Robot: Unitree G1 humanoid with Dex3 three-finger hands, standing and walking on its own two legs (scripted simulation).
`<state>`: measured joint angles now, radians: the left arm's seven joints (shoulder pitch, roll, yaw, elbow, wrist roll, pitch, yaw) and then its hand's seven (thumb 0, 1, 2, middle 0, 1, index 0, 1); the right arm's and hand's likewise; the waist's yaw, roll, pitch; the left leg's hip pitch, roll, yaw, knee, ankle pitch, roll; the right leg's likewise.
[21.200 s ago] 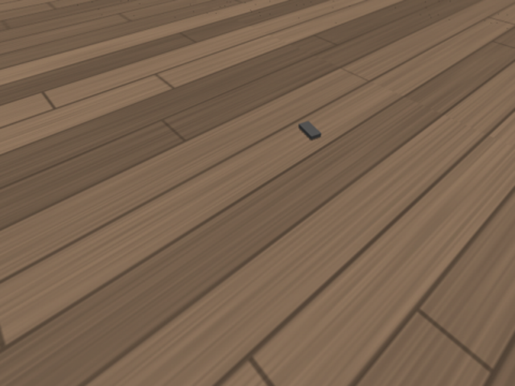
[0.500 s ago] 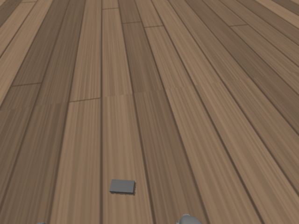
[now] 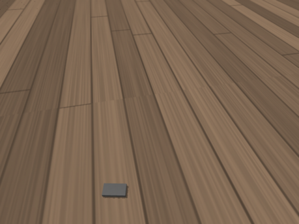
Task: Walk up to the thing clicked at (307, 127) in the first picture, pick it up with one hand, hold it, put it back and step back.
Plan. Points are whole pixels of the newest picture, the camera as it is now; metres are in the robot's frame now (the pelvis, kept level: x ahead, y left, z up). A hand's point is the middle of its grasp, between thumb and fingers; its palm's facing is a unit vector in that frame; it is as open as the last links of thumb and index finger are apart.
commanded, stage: walk up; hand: left
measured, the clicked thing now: (114, 189) +0.47 +0.23 -0.75
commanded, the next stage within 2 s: stand in 0.30 s
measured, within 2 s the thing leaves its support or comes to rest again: neither
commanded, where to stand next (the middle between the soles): +0.08 +0.01 m, yaw -2 degrees
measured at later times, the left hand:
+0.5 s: hand out of the picture +0.11 +0.26 -0.13, palm faces -0.03 -0.94 -0.33, open 7.4 cm
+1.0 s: hand out of the picture +0.08 +0.27 -0.14, palm faces -0.03 -0.94 -0.33, open 7.4 cm
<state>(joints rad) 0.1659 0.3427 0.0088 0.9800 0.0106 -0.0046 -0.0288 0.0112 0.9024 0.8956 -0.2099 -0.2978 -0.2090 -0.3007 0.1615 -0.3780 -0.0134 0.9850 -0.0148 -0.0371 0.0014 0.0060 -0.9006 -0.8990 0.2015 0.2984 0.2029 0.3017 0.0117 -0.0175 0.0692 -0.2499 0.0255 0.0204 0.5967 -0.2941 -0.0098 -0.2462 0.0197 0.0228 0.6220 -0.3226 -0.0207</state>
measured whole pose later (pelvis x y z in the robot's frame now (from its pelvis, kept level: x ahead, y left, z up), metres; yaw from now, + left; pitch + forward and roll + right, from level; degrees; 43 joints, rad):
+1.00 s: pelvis +0.01 +0.02 +0.02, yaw +0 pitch -2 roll +0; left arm 0.10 0.35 -0.01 1.15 0.00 -0.02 -0.01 0.01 0.90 0.90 -0.21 -0.30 -0.21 -0.30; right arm 0.07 -0.34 -0.01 1.16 -0.01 -0.01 0.01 0.01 -0.90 -0.90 0.20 0.30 0.20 0.30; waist 0.00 -0.01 0.05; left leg -0.12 0.01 0.03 0.30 -0.15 0.00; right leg -0.11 0.00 0.03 0.31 -0.17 0.01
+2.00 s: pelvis +0.03 +0.02 +0.02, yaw +1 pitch -1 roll +0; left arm 0.10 0.35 -0.01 1.13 0.01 -0.01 0.00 0.01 0.90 0.90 -0.21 -0.30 -0.21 -0.30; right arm 0.08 -0.35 0.00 1.14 -0.01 -0.01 0.00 0.01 -0.90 -0.90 0.20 0.30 0.20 0.30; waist 0.00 -0.01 0.05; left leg -0.10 0.00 0.02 0.30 -0.17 0.00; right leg -0.08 -0.01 0.02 0.30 -0.19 0.01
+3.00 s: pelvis +0.03 +0.02 +0.02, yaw +1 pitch -2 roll +0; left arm 0.12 0.35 -0.01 1.12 0.01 -0.01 0.00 0.01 0.90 0.90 -0.21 -0.30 -0.21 -0.30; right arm 0.10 -0.35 0.00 1.13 -0.01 -0.01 0.00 0.01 -0.90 -0.90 0.20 0.30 0.20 0.30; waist 0.00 -0.01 0.05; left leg -0.10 0.00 0.02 0.30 -0.18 0.00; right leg -0.07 -0.01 0.02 0.29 -0.19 0.01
